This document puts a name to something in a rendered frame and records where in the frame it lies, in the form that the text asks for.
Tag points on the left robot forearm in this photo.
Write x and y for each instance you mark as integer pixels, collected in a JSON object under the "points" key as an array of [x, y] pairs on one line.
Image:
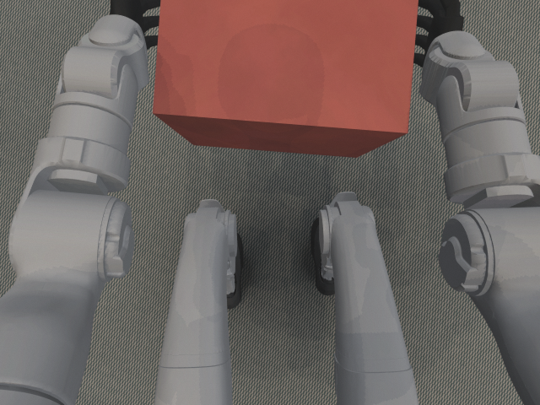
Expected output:
{"points": [[92, 116]]}

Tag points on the robot right hand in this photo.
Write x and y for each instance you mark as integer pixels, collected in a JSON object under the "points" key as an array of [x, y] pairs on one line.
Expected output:
{"points": [[446, 18]]}

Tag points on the robot left foot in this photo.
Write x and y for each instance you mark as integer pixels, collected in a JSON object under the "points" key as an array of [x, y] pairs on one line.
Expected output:
{"points": [[233, 299]]}

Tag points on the robot left hand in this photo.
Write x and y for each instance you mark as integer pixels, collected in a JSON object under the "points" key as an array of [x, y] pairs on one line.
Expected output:
{"points": [[134, 9]]}

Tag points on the carton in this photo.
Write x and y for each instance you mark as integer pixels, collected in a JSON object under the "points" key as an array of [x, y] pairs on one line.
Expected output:
{"points": [[327, 77]]}

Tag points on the right robot upper arm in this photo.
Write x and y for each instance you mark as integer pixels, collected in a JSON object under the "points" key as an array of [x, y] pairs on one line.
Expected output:
{"points": [[493, 255]]}

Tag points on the robot left shin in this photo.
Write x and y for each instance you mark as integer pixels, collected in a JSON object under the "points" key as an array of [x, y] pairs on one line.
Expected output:
{"points": [[211, 203]]}

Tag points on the right robot forearm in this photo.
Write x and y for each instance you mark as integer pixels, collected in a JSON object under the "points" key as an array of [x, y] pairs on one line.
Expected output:
{"points": [[482, 125]]}

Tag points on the left robot upper arm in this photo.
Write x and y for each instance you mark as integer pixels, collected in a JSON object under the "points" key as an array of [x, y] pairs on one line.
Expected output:
{"points": [[66, 246]]}

